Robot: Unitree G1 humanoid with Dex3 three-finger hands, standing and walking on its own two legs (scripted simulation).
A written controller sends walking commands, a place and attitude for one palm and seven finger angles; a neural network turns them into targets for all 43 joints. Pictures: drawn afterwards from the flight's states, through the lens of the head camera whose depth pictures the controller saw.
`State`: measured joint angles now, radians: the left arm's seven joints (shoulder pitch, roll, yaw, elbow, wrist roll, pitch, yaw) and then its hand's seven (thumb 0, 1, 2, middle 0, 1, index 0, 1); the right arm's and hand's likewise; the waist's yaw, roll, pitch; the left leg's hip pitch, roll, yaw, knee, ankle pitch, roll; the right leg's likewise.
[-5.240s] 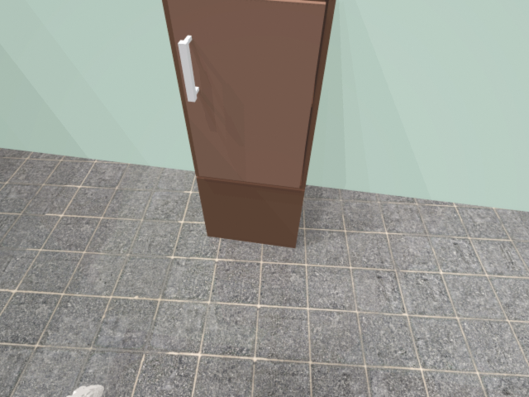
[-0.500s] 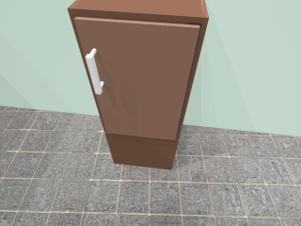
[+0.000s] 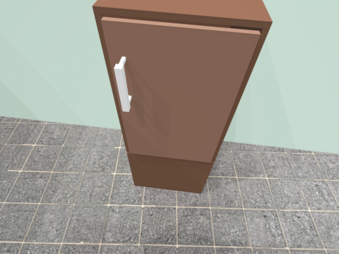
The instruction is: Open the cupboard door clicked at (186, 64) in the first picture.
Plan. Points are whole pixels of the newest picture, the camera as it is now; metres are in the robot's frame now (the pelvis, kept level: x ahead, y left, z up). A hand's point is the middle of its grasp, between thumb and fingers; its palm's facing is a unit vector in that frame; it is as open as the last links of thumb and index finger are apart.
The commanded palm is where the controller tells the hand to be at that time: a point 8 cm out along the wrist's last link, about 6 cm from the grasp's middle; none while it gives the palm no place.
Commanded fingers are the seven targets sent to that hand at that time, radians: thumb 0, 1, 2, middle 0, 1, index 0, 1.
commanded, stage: come to a stop and stand still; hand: left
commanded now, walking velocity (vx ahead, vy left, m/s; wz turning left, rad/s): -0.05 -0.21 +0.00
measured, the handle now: (124, 85) +0.53 +0.18 +0.08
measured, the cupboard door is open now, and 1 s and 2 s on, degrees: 0 0 0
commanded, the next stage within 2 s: look again from close up in 0.78 s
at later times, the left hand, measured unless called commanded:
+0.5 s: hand out of the picture +0.06 +0.18 -0.16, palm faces -0.02 -0.98 -0.22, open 7.3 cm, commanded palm none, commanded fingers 0.00 0.90 0.90 -0.20 -0.30 -0.20 -0.30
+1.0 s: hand out of the picture +0.05 +0.19 -0.17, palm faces -0.03 -0.98 -0.19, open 7.4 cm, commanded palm none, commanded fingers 0.00 0.90 0.90 -0.20 -0.30 -0.20 -0.30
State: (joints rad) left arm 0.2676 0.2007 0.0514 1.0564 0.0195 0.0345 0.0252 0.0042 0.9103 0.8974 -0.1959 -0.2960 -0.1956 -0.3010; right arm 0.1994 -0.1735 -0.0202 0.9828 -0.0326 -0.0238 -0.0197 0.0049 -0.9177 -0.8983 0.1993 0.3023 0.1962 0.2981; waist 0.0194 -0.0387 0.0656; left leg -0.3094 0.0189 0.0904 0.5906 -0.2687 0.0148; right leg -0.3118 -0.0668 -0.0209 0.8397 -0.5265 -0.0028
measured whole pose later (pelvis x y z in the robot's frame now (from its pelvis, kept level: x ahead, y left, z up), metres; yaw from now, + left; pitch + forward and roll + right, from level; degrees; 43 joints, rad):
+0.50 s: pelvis +0.02 +0.00 +0.00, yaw -1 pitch -1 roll -1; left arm 0.27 0.17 -0.01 1.01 0.01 -0.01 0.04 0.01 0.93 0.90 -0.20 -0.30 -0.20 -0.30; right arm 0.31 -0.17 0.00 1.03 -0.02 -0.01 -0.02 0.00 -0.91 -0.90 0.20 0.30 0.20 0.30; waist -0.02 0.02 0.02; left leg -0.25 0.03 0.07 0.58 -0.32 0.02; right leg -0.20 0.02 -0.08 0.54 -0.33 -0.03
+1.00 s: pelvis +0.04 +0.02 +0.01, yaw -2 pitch -1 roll +0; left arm 0.27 0.17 -0.02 1.10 0.01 -0.01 0.03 0.00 0.91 0.90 -0.20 -0.30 -0.20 -0.30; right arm 0.24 -0.17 0.02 1.11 -0.01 -0.03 -0.03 0.00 -0.91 -0.90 0.20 0.30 0.20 0.30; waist 0.00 -0.01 0.03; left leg -0.17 -0.01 0.10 0.46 -0.28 0.04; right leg -0.14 -0.02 -0.05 0.47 -0.31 -0.01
